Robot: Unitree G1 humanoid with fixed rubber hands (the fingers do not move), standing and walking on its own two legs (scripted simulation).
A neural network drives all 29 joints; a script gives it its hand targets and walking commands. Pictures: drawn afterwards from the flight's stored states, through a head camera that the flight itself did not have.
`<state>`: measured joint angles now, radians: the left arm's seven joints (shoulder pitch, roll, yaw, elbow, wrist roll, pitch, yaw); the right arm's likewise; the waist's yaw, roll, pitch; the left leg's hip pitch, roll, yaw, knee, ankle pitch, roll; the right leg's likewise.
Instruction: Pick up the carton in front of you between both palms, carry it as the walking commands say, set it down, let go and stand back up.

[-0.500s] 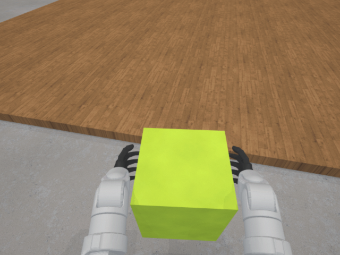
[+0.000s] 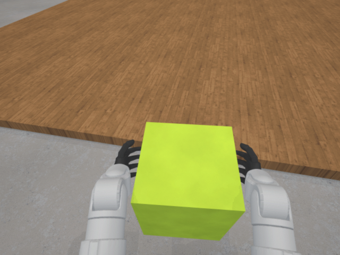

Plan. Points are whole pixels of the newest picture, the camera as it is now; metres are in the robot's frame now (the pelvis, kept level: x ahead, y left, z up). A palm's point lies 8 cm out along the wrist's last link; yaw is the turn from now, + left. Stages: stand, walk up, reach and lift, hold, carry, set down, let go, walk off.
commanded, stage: carry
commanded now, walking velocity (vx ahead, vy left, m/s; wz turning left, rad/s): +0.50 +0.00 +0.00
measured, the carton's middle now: (184, 184) +0.30 -0.01 +0.00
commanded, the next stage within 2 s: none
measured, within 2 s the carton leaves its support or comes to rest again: neither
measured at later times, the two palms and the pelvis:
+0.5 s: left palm (133, 105) +0.51 +0.15 +0.09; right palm (230, 109) +0.49 -0.14 +0.09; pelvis +0.24 +0.02 +0.01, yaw -2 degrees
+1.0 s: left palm (153, 38) +0.89 +0.12 +0.16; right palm (224, 38) +0.90 -0.18 +0.16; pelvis +0.55 -0.03 +0.00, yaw -1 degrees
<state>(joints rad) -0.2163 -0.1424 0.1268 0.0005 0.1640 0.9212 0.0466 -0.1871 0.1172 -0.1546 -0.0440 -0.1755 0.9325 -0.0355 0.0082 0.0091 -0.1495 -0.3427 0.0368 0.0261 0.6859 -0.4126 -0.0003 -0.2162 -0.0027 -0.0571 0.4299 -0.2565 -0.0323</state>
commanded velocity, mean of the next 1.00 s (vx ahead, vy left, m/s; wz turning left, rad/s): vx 0.50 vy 0.00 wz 0.00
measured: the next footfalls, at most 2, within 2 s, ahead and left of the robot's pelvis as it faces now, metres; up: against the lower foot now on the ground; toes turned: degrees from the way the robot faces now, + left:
left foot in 0.24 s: +0.20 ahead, +0.12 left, +0.00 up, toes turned +10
right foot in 0.64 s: +0.51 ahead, -0.12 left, +0.00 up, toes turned -14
